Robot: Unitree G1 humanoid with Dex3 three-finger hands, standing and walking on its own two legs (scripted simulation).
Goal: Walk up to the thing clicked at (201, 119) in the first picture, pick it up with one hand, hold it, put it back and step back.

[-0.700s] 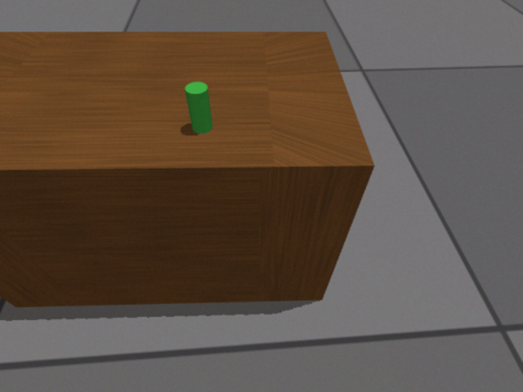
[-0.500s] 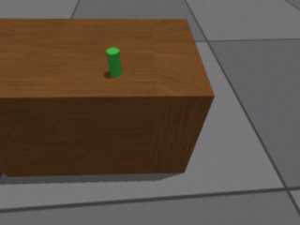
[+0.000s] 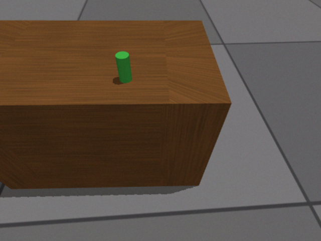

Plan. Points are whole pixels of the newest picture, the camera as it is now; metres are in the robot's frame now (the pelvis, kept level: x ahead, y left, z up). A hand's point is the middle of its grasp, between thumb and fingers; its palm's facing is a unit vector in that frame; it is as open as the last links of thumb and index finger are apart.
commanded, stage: stand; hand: left
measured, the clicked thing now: (124, 67) +0.71 +0.14 +0.02
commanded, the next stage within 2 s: walk up in 0.42 s
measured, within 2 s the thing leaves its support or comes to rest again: neither
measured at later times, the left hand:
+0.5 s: hand out of the picture +0.08 +0.25 -0.16, palm faces -0.03 -0.94 -0.34, open 7.4 cm
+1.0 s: hand out of the picture +0.15 +0.18 -0.17, palm faces +0.00 -0.94 -0.33, open 7.4 cm
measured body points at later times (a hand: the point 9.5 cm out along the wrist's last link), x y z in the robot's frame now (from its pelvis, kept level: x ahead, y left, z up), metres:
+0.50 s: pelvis +0.01 -0.01 +0.00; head +0.01 -0.01 +0.45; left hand +0.08 +0.30 -0.13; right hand +0.08 -0.31 -0.13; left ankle +0.00 +0.12 -0.75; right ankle -0.01 -0.13 -0.73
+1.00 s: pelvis +0.13 -0.09 -0.02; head +0.14 -0.08 +0.43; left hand +0.15 +0.23 -0.14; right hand +0.19 -0.42 -0.12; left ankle +0.19 +0.03 -0.73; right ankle +0.11 -0.22 -0.75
